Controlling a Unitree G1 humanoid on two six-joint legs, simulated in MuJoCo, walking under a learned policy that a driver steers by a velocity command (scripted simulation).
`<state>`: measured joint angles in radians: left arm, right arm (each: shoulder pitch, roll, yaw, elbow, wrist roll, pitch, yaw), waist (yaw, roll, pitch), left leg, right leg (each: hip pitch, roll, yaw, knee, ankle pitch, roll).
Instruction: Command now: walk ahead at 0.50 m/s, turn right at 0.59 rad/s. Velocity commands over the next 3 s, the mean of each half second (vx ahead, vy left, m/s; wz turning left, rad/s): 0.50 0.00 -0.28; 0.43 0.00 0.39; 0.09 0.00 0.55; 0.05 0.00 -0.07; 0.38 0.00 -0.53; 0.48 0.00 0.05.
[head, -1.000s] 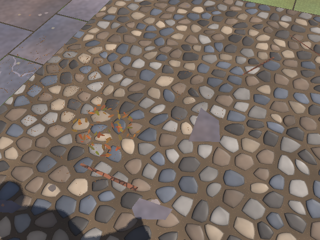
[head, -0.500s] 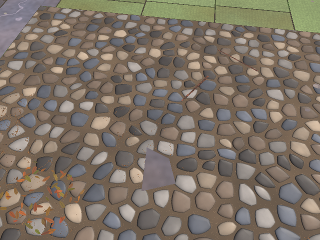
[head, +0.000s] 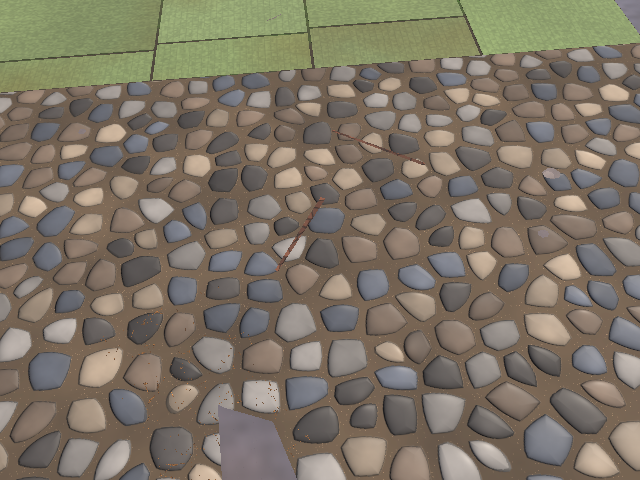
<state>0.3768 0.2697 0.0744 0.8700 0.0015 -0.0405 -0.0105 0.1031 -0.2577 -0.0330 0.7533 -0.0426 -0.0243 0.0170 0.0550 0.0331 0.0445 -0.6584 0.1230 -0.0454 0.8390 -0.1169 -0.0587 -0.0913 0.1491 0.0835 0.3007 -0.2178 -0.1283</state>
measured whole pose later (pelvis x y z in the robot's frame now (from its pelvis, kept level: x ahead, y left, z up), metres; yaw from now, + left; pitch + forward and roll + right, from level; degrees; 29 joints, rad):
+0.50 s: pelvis +0.27 +0.05 +0.00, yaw -7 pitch +1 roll +1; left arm 0.16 0.27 0.03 0.79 0.04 -0.02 -0.04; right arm 0.42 -0.23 -0.04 0.91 -0.01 -0.08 0.01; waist -0.04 -0.05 0.02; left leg -0.08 -0.06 0.04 0.26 -0.19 0.06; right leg -0.58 -0.06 0.02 0.88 -0.18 -0.01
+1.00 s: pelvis +0.49 -0.01 +0.00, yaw +8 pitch +1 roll +0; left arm 0.33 0.24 0.04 0.87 0.01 -0.08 0.02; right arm 0.17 -0.28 -0.07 0.81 -0.03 0.01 0.04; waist 0.02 0.04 0.06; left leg -0.61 0.04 0.03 0.90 -0.15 0.02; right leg -0.09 -0.01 -0.20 0.31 -0.23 -0.05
